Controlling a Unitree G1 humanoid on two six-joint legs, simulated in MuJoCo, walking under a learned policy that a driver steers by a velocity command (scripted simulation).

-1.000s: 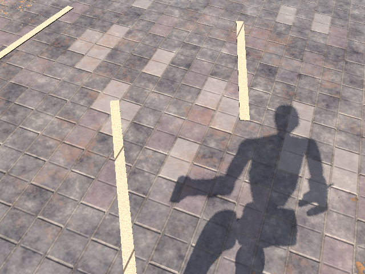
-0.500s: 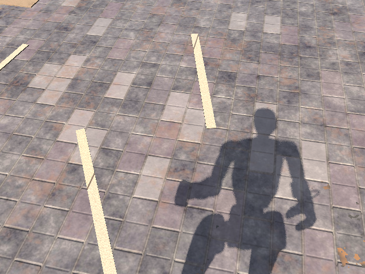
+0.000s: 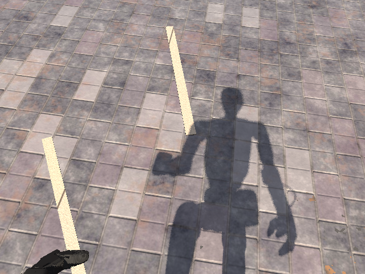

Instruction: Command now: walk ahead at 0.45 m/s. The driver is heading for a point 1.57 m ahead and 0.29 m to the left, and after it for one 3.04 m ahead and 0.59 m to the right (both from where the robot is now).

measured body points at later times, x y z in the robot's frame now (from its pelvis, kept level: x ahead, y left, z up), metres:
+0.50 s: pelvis +0.28 -0.04 +0.00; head +0.30 -0.04 +0.45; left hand +0.29 +0.24 -0.12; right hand +0.48 -0.28 -0.08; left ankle +0.47 +0.13 -0.69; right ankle +0.21 -0.13 -0.74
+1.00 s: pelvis +0.56 +0.01 +0.01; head +0.58 +0.02 +0.46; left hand +0.74 +0.27 -0.10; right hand +0.59 -0.27 -0.11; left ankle +0.52 +0.10 -0.74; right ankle +0.73 -0.16 -0.68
